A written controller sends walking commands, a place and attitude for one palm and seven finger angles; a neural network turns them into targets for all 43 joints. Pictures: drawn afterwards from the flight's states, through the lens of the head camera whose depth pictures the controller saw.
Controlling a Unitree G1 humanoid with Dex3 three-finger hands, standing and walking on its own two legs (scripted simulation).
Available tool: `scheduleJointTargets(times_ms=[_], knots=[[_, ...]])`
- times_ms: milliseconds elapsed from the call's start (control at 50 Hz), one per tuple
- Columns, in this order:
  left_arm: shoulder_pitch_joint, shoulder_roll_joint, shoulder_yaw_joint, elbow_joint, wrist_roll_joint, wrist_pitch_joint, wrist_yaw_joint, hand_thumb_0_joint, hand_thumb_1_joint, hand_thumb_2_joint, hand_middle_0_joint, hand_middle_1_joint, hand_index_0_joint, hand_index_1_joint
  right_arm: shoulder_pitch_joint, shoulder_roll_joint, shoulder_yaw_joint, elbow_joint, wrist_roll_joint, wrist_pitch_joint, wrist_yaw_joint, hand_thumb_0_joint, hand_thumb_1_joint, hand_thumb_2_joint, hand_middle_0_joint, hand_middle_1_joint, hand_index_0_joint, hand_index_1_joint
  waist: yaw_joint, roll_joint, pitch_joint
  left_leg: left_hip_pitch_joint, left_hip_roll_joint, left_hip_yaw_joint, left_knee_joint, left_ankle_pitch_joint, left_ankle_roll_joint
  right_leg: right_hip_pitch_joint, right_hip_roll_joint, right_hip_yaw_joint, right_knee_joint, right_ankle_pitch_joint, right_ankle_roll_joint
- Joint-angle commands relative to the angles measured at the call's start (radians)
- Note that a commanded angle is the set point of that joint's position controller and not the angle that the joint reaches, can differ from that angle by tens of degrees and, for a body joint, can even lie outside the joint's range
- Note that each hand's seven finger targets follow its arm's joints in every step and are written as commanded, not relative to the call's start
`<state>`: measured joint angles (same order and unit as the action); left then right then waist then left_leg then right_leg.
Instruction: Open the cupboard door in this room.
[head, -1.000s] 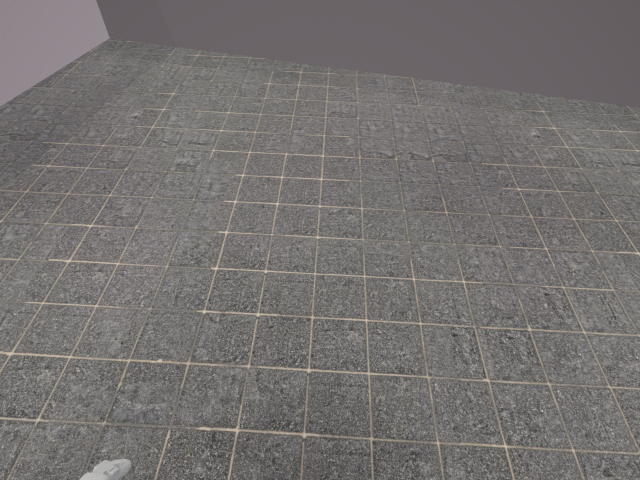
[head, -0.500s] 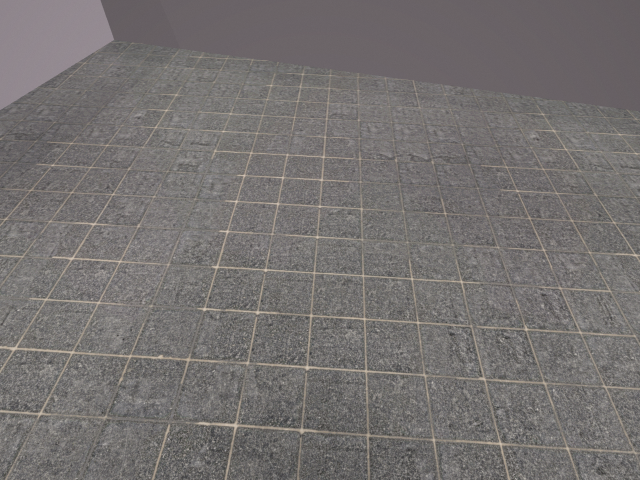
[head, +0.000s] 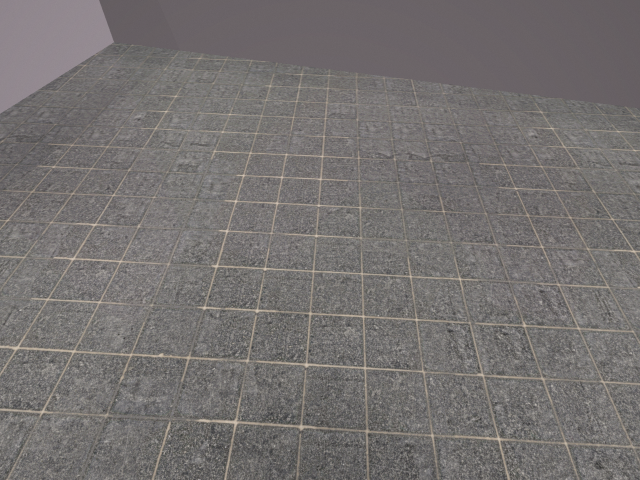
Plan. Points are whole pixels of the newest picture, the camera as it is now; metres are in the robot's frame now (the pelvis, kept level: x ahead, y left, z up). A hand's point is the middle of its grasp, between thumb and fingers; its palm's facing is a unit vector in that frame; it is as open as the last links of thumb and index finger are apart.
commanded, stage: turn or walk to find it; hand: left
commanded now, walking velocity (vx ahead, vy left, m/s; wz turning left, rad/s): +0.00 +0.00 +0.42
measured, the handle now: out of the picture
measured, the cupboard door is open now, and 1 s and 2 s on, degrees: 0 0 0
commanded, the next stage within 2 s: none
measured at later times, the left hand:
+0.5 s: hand out of the picture +0.03 +0.22 -0.18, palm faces +0.14 -0.96 -0.24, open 7.4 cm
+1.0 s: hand out of the picture -0.09 +0.17 -0.17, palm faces +0.41 -0.88 -0.24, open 7.4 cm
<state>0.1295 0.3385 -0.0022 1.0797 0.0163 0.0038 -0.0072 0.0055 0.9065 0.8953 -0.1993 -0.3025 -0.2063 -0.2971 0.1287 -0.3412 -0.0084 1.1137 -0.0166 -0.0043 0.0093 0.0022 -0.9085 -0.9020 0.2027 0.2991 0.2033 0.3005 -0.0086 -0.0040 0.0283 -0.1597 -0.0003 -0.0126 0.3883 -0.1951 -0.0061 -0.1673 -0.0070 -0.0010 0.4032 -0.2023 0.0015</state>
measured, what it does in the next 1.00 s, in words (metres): steps on the spot, turning left: right foot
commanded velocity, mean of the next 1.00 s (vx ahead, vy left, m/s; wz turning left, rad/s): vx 0.00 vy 0.00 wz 0.42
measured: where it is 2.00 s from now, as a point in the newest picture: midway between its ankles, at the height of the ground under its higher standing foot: outside the picture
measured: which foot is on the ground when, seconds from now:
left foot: down 0.00-0.64, up 0.66-1.00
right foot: down 0.00-0.30, up 0.32-0.62, down 0.64-1.00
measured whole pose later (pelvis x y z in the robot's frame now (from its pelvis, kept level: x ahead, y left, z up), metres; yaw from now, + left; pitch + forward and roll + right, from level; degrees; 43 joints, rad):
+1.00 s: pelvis -0.04 -0.02 -0.01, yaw +24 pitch +0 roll +1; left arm 0.28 0.20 0.03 0.93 0.04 0.01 0.02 0.00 0.91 0.90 -0.20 -0.30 -0.21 -0.30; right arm 0.19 -0.25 -0.08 0.98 -0.02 0.08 0.02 0.00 -0.91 -0.90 0.20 0.30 0.20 0.30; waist 0.01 -0.02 0.06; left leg -0.37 0.02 0.02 0.85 -0.43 -0.05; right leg -0.20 -0.10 -0.16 0.54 -0.33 0.00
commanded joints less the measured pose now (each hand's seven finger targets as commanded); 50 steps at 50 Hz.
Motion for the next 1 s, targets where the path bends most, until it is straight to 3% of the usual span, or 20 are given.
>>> scheduleJointTargets(times_ms=[0,80,160,220,240,260,280,300,320,400,500,580,600,620,640,660,680,740,920,980], knots=[[-0.001,0.141,0.033,-0.068,-0.005,-0.005,0.026,0.000,0.900,0.900,-0.200,-0.300,-0.200,-0.300,-0.017,-0.125,-0.021,-0.078,0.003,-0.010,-0.014,0.000,-0.900,-0.900,0.200,0.300,0.200,0.300,0.013,0.006,-0.039,-0.068,0.106,-0.097,-0.017,0.105,0.029,0.003,-0.130,0.078,-0.026,0.047,-0.012],[0.041,0.116,0.035,-0.088,-0.002,0.013,0.034,0.000,0.900,0.900,-0.200,-0.300,-0.200,-0.300,0.016,-0.075,-0.020,-0.103,0.001,0.014,-0.011,0.000,-0.900,-0.900,0.200,0.300,0.200,0.300,0.017,-0.048,-0.027,-0.146,0.074,-0.087,0.068,0.076,0.018,-0.019,-0.169,0.094,-0.016,0.022,-0.019],[0.040,0.141,0.052,-0.135,0.002,0.018,0.039,0.000,0.900,0.900,-0.200,-0.300,-0.200,-0.300,0.060,-0.058,-0.037,-0.130,0.003,0.029,-0.011,0.000,-0.900,-0.900,0.200,0.300,0.200,0.300,0.005,-0.136,-0.056,-0.138,0.032,-0.033,0.237,0.006,0.007,-0.071,-0.277,0.136,-0.035,0.043,-0.089],[0.015,0.126,0.057,-0.173,0.006,0.020,0.044,0.000,0.900,0.900,-0.200,-0.300,-0.200,-0.300,0.109,-0.042,-0.047,-0.141,0.005,0.030,-0.007,0.000,-0.900,-0.900,0.200,0.300,0.200,0.300,-0.018,-0.112,-0.059,-0.100,0.046,-0.038,0.207,0.008,0.010,-0.125,-0.273,0.076,0.046,0.063,-0.084],[0.015,0.107,0.056,-0.183,0.005,0.024,0.043,0.000,0.900,0.900,-0.200,-0.300,-0.200,-0.300,0.116,-0.049,-0.050,-0.146,0.002,0.027,-0.005,0.000,-0.900,-0.900,0.200,0.300,0.200,0.300,-0.021,-0.051,-0.057,-0.086,0.077,-0.093,0.146,0.068,0.027,-0.158,-0.223,0.019,0.109,0.006,-0.051],[0.012,0.070,0.054,-0.192,0.001,0.028,0.040,0.000,0.900,0.900,-0.200,-0.300,-0.200,-0.300,0.126,-0.079,-0.056,-0.153,-0.004,0.022,-0.004,0.000,-0.900,-0.900,0.200,0.300,0.200,0.300,-0.027,0.100,-0.043,-0.098,0.145,-0.247,0.051,0.147,0.068,-0.191,-0.117,-0.057,0.245,-0.077,0.002],[-0.003,0.039,0.048,-0.208,-0.002,0.027,0.040,0.000,0.900,0.900,-0.200,-0.300,-0.200,-0.300,0.147,-0.121,-0.067,-0.160,-0.008,0.016,-0.008,0.000,-0.900,-0.900,0.200,0.300,0.200,0.300,-0.035,0.253,-0.024,-0.095,0.257,-0.454,-0.074,0.232,0.150,-0.243,-0.015,-0.096,0.420,-0.251,0.041],[-0.002,0.039,0.051,-0.211,0.000,0.028,0.046,0.000,0.900,0.900,-0.200,-0.300,-0.200,-0.300,0.160,-0.122,-0.072,-0.157,-0.005,0.014,-0.019,0.000,-0.900,-0.900,0.200,0.300,0.200,0.300,-0.035,0.253,-0.033,-0.060,0.287,-0.520,-0.112,0.297,0.205,-0.288,-0.015,-0.015,0.564,-0.372,0.034],[0.016,0.038,0.056,-0.206,0.001,0.029,0.046,0.000,0.900,0.900,-0.200,-0.300,-0.200,-0.300,0.161,-0.115,-0.074,-0.162,-0.002,0.012,-0.027,0.000,-0.900,-0.900,0.200,0.300,0.200,0.300,-0.023,0.225,-0.049,-0.034,0.278,-0.503,-0.099,0.320,0.218,-0.326,-0.033,0.030,0.627,-0.351,0.033],[0.039,-0.007,0.058,-0.195,-0.006,0.022,0.037,0.000,0.900,0.900,-0.200,-0.300,-0.200,-0.300,0.128,-0.077,-0.078,-0.185,-0.003,0.012,-0.037,0.000,-0.900,-0.900,0.200,0.300,0.200,0.300,-0.008,0.141,-0.110,0.038,0.201,-0.377,-0.028,0.355,0.201,-0.321,-0.030,0.020,0.605,-0.285,0.048],[0.028,-0.043,0.058,-0.217,-0.014,0.021,0.038,0.000,0.900,0.900,-0.200,-0.300,-0.200,-0.300,0.169,-0.070,-0.091,-0.186,-0.009,0.025,-0.036,0.000,-0.900,-0.900,0.200,0.300,0.200,0.300,-0.032,0.159,-0.116,0.026,0.185,-0.432,-0.024,0.349,0.198,-0.226,0.002,0.010,0.393,-0.294,0.049],[0.149,-0.024,0.071,-0.192,-0.015,0.015,0.043,0.000,0.900,0.900,-0.200,-0.300,-0.200,-0.300,0.113,-0.064,-0.102,-0.212,-0.002,0.036,-0.024,0.000,-0.900,-0.900,0.200,0.300,0.200,0.300,0.025,0.140,-0.121,-0.142,0.104,-0.393,0.030,0.174,0.117,0.035,0.019,-0.017,0.048,-0.073,0.044],[0.183,0.016,0.082,-0.185,-0.007,0.010,0.047,0.000,0.900,0.900,-0.200,-0.300,-0.200,-0.300,0.111,-0.028,-0.099,-0.223,0.004,0.040,-0.019,0.000,-0.900,-0.900,0.200,0.300,0.200,0.300,0.036,0.044,-0.110,-0.295,0.047,-0.334,0.091,-0.005,0.064,0.172,-0.061,0.039,-0.050,-0.053,0.021],[0.189,0.100,0.101,-0.194,0.011,0.003,0.054,0.000,0.900,0.900,-0.200,-0.300,-0.200,-0.300,0.113,0.033,-0.091,-0.245,0.008,0.041,-0.015,0.000,-0.900,-0.900,0.200,0.300,0.200,0.300,0.047,-0.229,-0.074,-0.484,-0.068,-0.152,0.326,-0.234,-0.007,0.226,-0.317,0.304,-0.161,-0.184,-0.064],[0.146,0.129,0.096,-0.221,0.008,0.006,0.055,0.000,0.900,0.900,-0.200,-0.300,-0.200,-0.300,0.063,0.006,-0.101,-0.262,-0.005,0.041,-0.017,0.000,-0.900,-0.900,0.200,0.300,0.200,0.300,0.059,-0.280,-0.005,-0.489,-0.080,-0.083,0.547,-0.345,-0.025,0.031,-0.458,0.421,-0.194,-0.115,-0.141],[0.089,0.106,0.088,-0.244,0.006,0.007,0.054,0.000,0.900,0.900,-0.200,-0.300,-0.200,-0.300,0.076,-0.007,-0.108,-0.257,-0.009,0.046,-0.009,0.000,-0.900,-0.900,0.200,0.300,0.200,0.300,0.021,-0.157,0.016,-0.435,-0.047,-0.114,0.679,-0.294,-0.018,-0.087,-0.421,0.324,-0.188,-0.121,-0.155],[0.052,0.069,0.093,-0.248,0.005,-0.002,0.059,0.000,0.900,0.900,-0.200,-0.300,-0.200,-0.300,0.086,0.004,-0.107,-0.243,-0.009,0.058,-0.005,0.000,-0.900,-0.900,0.200,0.300,0.200,0.300,0.000,-0.218,0.035,-0.430,-0.028,-0.109,0.727,-0.269,-0.016,-0.123,-0.373,0.303,-0.194,-0.108,-0.135],[0.033,0.023,0.070,-0.249,0.005,-0.013,0.046,0.000,0.900,0.900,-0.200,-0.300,-0.200,-0.300,0.139,0.023,-0.100,-0.194,-0.005,0.059,0.005,0.000,-0.900,-0.900,0.200,0.300,0.200,0.300,-0.033,-0.145,0.061,-0.415,-0.012,-0.044,0.822,-0.139,-0.039,-0.088,-0.258,0.097,-0.116,0.082,-0.114],[0.215,0.077,0.088,-0.191,0.019,-0.008,0.047,0.000,0.900,0.900,-0.200,-0.300,-0.200,-0.300,-0.021,0.050,-0.067,-0.235,0.006,0.050,0.003,0.000,-0.900,-0.900,0.200,0.300,0.200,0.300,0.057,-0.189,-0.002,-0.313,0.016,0.061,0.451,-0.259,-0.054,0.086,-0.319,0.031,0.004,0.459,-0.156],[0.199,0.092,0.096,-0.179,0.018,-0.004,0.047,0.000,0.900,0.900,-0.200,-0.300,-0.200,-0.300,0.021,0.047,-0.063,-0.223,0.012,0.038,0.000,0.000,-0.900,-0.900,0.200,0.300,0.200,0.300,0.039,-0.202,-0.052,-0.197,0.006,0.091,0.267,-0.217,-0.036,0.095,-0.325,0.002,0.081,0.538,-0.131]])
